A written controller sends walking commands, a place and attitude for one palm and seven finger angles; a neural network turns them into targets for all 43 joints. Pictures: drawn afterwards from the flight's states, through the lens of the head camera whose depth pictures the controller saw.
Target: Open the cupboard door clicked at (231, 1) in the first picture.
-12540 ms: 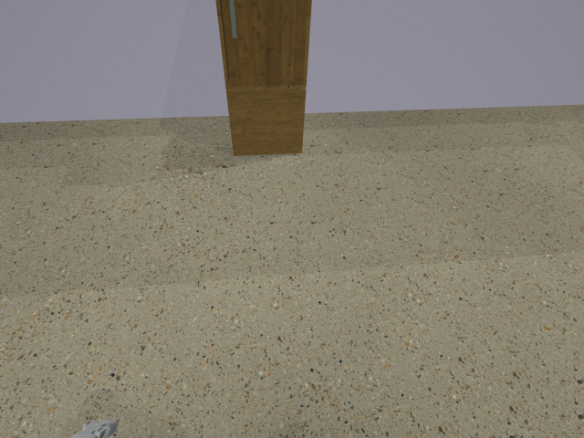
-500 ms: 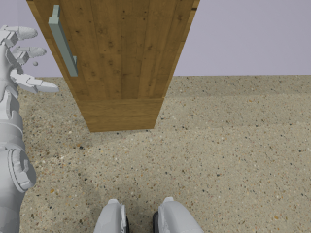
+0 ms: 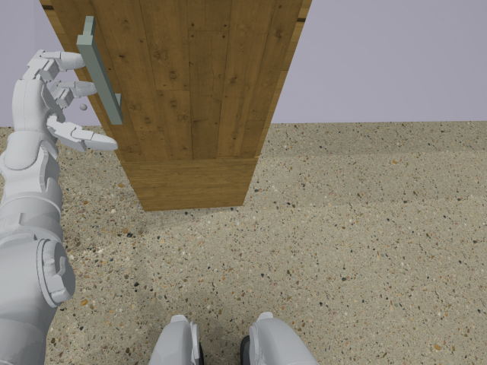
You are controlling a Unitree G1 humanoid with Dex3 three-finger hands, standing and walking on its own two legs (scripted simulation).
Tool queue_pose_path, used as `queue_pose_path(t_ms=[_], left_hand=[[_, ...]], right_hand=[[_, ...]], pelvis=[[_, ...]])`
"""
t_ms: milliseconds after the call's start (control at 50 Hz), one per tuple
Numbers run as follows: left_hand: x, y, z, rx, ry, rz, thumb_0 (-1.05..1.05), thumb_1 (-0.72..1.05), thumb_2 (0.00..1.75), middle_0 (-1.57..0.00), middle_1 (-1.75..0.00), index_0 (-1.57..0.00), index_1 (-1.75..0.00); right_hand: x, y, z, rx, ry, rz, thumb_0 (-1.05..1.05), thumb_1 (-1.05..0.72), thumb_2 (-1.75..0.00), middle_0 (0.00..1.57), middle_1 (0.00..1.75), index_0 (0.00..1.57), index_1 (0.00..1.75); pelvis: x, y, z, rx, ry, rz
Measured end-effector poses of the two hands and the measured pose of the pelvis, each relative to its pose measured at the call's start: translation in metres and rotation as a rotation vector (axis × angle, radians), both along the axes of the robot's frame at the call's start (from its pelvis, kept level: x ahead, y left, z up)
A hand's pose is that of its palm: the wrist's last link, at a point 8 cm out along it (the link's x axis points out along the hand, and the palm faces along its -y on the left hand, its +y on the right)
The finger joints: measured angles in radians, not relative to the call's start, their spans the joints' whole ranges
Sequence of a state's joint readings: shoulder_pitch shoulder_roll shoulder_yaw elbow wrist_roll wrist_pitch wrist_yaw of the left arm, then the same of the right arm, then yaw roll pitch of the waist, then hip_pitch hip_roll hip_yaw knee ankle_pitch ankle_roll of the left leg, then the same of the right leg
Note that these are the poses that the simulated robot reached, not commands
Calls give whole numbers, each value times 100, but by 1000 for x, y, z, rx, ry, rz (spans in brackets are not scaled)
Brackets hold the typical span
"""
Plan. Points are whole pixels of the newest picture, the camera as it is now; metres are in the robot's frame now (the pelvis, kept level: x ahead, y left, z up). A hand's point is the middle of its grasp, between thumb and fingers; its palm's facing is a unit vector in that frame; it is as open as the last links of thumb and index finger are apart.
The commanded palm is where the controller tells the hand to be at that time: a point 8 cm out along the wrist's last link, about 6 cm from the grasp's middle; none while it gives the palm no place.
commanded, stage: slide the fingers in behind the handle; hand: left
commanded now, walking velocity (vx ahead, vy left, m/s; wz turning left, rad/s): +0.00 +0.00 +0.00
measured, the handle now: (105, 77) +0.56 +0.20 +0.06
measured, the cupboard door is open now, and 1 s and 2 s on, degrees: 0 0 0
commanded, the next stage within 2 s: close the thumb around the handle in 1.10 s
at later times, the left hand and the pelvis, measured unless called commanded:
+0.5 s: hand (116, 107) +0.51 +0.17 +0.06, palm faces +0.05 -1.00 -0.01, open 13.9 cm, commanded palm +0.49 +0.21 +0.06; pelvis +0.00 -0.01 +0.00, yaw +0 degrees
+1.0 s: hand (122, 105) +0.51 +0.16 +0.06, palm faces +0.08 -1.00 -0.02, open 14.0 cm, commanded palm +0.49 +0.20 +0.06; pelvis +0.00 -0.02 +0.00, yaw +1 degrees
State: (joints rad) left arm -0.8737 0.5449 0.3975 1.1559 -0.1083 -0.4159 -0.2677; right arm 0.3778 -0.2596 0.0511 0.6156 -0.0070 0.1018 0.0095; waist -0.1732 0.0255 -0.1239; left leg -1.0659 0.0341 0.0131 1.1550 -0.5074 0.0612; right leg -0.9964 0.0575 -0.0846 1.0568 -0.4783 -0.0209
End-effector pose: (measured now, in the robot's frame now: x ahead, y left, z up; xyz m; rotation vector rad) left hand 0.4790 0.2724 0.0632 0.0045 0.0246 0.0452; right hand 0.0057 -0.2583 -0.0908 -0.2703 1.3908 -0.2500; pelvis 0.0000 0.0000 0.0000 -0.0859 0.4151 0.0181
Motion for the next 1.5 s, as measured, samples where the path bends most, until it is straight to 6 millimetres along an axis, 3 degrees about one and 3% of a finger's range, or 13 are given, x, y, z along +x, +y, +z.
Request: queue_pose_path(t_ms=[240, 640, 1260, 1360, 1500], left_hand=[[0, -23, -5, -3, 6, 6, -1, -50, 30, -30, -120, -30, -120], [5, -54, -2, 10, -13, 21, -1, -50, 30, -30, -120, -30, -120], [6, -55, -3, 13, -7, 26, -1, -49, 30, -30, -120, -28, -121], [6, -55, -4, 13, -4, 22, -1, -39, 34, -31, -121, -29, -122], [6, -54, -4, 8, -14, 22, -1, -10, 46, -33, -124, -32, -125]], right_hand=[[5, 2, -4, 24, -22, 5, 0, -91, -90, 20, 30, 20, 30], [-10, -8, -8, 35, -1, -10, 0, -91, -90, 20, 30, 20, 30], [3, -11, -9, 42, -7, -1, 0, -91, -90, 20, 30, 20, 30], [4, -9, -8, 44, -9, -1, 0, -91, -90, 20, 30, 20, 30], [4, -6, -9, 45, -7, -5, 0, -91, -90, 20, 30, 20, 30]], pelvis=[[0, -2, -1, 9, -5, 1], [-2, -11, -2, 22, -1, -1], [3, -13, -1, 24, 3, 3], [4, -12, -1, 23, 2, 3], [5, -9, -1, 23, 2, 0]])
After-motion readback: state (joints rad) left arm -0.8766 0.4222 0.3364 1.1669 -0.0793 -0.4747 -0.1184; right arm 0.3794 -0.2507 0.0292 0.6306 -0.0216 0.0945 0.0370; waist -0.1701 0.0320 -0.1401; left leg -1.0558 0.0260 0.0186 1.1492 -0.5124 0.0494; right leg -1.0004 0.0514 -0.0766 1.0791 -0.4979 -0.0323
